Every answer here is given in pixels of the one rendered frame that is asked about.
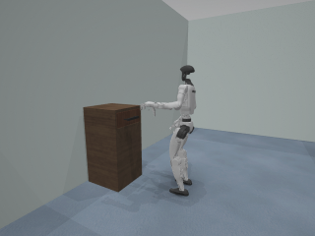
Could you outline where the left robot hand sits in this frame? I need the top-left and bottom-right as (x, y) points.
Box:
(140, 101), (156, 116)

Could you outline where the left robot forearm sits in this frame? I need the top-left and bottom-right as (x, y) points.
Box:
(153, 101), (179, 110)

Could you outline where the left robot upper arm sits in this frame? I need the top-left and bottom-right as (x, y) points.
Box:
(174, 85), (188, 111)

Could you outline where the right robot hand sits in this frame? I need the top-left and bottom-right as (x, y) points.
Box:
(169, 119), (180, 133)

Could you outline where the handle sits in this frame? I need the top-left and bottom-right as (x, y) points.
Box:
(124, 116), (140, 121)

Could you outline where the robot left foot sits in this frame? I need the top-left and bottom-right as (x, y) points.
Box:
(169, 187), (189, 197)

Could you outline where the left robot shin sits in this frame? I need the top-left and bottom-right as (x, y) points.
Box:
(170, 158), (184, 191)

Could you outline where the cabinet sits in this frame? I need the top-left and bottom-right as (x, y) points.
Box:
(83, 103), (142, 192)

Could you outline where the drawer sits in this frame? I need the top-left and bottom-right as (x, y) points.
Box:
(116, 108), (140, 129)

